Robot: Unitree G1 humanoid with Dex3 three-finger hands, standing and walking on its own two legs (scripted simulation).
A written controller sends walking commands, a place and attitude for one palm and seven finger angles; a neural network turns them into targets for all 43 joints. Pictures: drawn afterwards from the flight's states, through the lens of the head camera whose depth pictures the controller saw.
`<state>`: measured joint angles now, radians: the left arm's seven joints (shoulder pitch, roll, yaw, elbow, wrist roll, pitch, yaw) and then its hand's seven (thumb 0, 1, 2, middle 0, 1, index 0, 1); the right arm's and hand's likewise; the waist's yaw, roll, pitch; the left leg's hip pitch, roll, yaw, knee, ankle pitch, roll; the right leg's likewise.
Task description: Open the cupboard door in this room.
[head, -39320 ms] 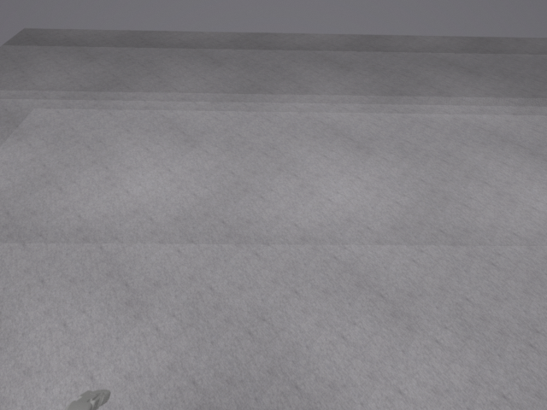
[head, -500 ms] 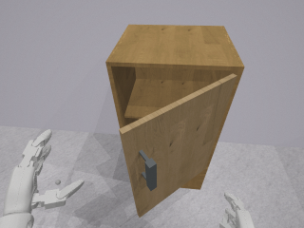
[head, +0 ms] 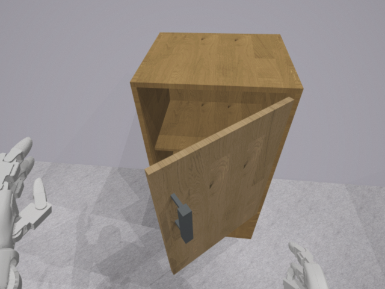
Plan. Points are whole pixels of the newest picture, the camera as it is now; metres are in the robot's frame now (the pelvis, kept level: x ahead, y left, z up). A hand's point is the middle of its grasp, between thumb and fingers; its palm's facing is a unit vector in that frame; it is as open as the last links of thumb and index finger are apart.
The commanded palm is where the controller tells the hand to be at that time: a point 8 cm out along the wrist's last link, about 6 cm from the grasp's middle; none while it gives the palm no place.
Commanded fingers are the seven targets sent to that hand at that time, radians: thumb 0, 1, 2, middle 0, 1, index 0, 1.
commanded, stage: draw the hand back to the body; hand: left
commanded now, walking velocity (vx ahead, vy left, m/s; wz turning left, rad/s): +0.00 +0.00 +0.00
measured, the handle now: (181, 218) +0.29 +0.07 -0.04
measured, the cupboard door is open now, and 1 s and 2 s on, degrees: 41 41 41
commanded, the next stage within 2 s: step back with the hand held close in 0.16 s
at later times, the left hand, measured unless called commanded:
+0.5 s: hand (51, 204) +0.19 +0.26 +0.16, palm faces +0.39 -0.80 -0.46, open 7.4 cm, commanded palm +0.13 +0.30 +0.17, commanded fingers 0.00 0.90 0.90 -0.20 -0.30 -0.20 -0.30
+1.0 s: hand out of the picture +0.11 +0.29 +0.15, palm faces +0.43 -0.76 -0.48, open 7.4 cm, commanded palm +0.05 +0.33 +0.17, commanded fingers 0.00 0.90 0.90 -0.20 -0.30 -0.20 -0.30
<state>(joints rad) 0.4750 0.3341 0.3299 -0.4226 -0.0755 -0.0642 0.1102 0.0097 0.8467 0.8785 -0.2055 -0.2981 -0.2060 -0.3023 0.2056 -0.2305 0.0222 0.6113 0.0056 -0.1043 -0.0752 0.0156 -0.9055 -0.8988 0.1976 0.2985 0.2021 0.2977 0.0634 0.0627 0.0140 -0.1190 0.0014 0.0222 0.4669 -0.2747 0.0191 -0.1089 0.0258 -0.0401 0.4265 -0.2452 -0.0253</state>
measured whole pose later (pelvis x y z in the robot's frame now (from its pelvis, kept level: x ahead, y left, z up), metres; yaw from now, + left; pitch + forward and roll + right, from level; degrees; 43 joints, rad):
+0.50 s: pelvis -0.01 +0.00 +0.00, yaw -1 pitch -1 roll -1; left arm 0.51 0.36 0.38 -0.41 -0.05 -0.15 0.11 0.01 0.89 0.90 -0.21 -0.30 -0.21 -0.30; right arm 0.17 -0.24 0.00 0.59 0.00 -0.04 -0.07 0.01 -0.91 -0.90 0.20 0.30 0.20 0.30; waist 0.01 0.06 0.03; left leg -0.18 0.02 0.04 0.44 -0.23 0.02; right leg -0.16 0.04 -0.02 0.36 -0.18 -0.03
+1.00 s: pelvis -0.09 +0.03 -0.02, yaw +0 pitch -2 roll -2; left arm 0.52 0.40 0.44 -0.51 0.00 -0.20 0.15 0.01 0.89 0.90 -0.21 -0.30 -0.21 -0.30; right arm 0.22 -0.22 0.00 0.55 0.00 -0.06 -0.08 0.01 -0.91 -0.90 0.20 0.30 0.20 0.30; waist -0.01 0.01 0.06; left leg -0.39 -0.01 0.04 0.62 -0.22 0.07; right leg -0.37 0.04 0.02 0.57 -0.18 0.02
